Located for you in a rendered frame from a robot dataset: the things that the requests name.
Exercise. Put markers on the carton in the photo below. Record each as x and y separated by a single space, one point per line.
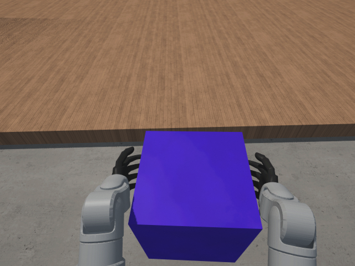
194 197

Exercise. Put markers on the left robot hand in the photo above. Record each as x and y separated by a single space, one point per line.
122 168

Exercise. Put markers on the right robot hand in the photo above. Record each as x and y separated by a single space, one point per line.
267 172

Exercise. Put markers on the left robot forearm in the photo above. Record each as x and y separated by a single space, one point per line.
102 223

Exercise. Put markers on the right robot forearm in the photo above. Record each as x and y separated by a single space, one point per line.
291 227

